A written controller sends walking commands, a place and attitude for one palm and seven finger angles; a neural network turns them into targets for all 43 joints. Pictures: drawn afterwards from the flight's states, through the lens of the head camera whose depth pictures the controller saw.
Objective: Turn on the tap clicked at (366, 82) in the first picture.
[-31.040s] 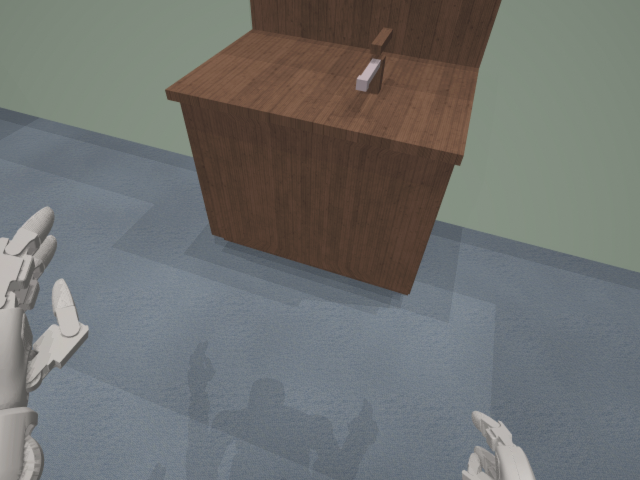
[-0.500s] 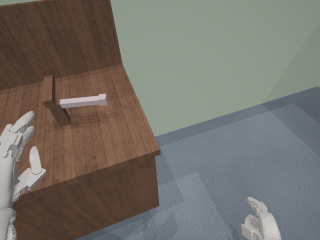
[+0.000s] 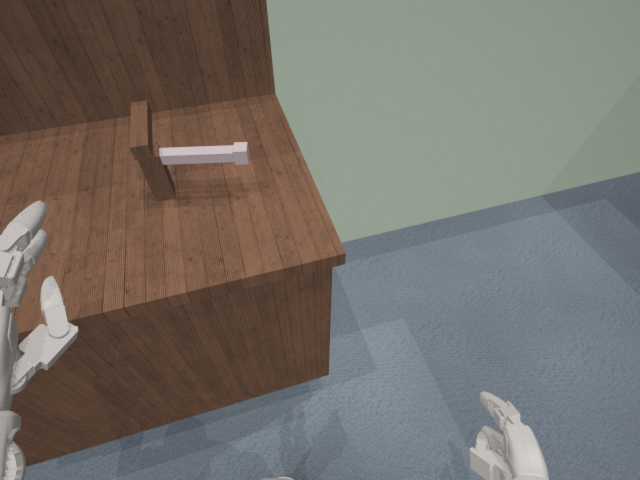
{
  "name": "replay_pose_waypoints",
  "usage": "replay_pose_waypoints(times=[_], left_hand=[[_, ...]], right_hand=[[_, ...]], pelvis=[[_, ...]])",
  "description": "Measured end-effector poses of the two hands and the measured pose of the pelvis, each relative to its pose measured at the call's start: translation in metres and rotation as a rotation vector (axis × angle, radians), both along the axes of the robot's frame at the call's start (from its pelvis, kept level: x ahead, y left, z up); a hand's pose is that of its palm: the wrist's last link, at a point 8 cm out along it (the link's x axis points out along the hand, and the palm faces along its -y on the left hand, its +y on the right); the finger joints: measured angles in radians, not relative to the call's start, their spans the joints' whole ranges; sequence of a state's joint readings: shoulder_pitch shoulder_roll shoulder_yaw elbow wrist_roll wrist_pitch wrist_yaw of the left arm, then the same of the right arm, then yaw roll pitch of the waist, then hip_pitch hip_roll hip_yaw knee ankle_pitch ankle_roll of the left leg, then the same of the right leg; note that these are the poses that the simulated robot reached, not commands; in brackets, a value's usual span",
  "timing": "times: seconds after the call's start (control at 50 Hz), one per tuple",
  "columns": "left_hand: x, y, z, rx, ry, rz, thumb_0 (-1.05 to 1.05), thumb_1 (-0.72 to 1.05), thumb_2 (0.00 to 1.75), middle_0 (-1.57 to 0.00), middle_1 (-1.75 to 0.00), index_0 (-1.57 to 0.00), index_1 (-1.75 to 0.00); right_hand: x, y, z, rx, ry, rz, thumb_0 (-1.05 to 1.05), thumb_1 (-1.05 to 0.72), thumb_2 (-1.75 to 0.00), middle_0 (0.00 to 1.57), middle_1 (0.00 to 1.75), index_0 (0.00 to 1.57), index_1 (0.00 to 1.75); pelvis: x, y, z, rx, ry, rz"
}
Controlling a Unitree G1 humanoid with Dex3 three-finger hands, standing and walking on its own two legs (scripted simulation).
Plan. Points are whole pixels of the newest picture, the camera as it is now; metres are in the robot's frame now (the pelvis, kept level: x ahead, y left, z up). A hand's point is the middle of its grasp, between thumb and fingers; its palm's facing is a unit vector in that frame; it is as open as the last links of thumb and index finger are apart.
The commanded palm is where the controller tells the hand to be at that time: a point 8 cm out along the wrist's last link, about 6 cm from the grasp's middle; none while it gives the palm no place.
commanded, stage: step back with the hand held close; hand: left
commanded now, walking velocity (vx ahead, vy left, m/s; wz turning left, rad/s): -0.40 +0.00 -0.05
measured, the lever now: (241, 153) +0.62 +0.20 +0.05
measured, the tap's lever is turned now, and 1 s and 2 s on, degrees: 76 76 76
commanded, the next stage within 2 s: stop stepping back and stand still in 0.46 s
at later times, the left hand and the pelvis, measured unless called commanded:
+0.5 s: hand out of the picture +0.12 +0.29 +0.18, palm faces +0.43 -0.83 -0.35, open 7.4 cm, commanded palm +0.07 +0.32 +0.18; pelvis -0.09 +0.03 +0.01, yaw +1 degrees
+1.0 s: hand out of the picture +0.03 +0.28 +0.18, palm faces +0.18 -0.86 -0.49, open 7.4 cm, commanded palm +0.01 +0.34 +0.18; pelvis -0.20 +0.09 +0.00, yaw -9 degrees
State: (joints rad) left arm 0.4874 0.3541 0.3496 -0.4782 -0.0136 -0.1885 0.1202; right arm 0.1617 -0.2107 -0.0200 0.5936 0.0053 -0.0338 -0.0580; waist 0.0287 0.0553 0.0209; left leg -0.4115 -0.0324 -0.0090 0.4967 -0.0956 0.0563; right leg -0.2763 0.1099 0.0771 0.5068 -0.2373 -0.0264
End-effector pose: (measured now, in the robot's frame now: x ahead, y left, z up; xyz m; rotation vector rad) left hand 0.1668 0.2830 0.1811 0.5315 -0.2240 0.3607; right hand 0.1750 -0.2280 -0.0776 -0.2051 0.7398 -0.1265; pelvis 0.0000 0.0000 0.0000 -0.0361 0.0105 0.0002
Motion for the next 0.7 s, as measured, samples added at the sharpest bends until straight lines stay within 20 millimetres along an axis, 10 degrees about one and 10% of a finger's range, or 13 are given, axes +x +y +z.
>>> replay_pose_waypoints(times=[0.14, 0.4, 0.56, 0.7], left_hand=[[-0.018, -0.006, -0.008, -0.074, -0.049, -0.068, 0.02, 0.89, 0.89, -0.21, -0.3, -0.21, -0.31], [-0.058, 0.052, 0.014, -0.006, -0.123, -0.002, 0.02, 0.89, 0.89, -0.21, -0.3, -0.21, -0.31], [-0.1, 0.032, 0.004, -0.034, -0.129, -0.08, 0.02, 0.9, 0.89, -0.21, -0.3, -0.2, -0.3], [-0.096, 0.039, -0.001, -0.089, -0.165, -0.204, 0.02, 0.89, 0.89, -0.21, -0.3, -0.21, -0.31]], right_hand=[[-0.012, -0.001, 0.014, -0.044, -0.02, -0.011, 0.01, -0.9, -0.9, 0.2, 0.3, 0.2, 0.3], [-0.06, 0.034, 0.024, -0.069, 0.0, 0.022, 0.01, -0.9, -0.9, 0.2, 0.3, 0.2, 0.3], [-0.081, 0.067, 0.003, 0.013, -0.055, 0.096, 0.01, -0.9, -0.9, 0.2, 0.3, 0.2, 0.3], [-0.145, 0.068, 0.006, 0.013, -0.029, -0.059, 0.01, -0.9, -0.9, 0.2, 0.3, 0.2, 0.3]], pelvis=[[-0.018, 0.002, -0.002, -0.024, -0.014, 0.028], [-0.06, 0.031, 0.007, -0.077, 0.018, 0.052], [-0.112, 0.036, -0.012, -0.001, 0.049, -0.048], [-0.12, 0.055, -0.011, -0.011, -0.018, -0.121]])
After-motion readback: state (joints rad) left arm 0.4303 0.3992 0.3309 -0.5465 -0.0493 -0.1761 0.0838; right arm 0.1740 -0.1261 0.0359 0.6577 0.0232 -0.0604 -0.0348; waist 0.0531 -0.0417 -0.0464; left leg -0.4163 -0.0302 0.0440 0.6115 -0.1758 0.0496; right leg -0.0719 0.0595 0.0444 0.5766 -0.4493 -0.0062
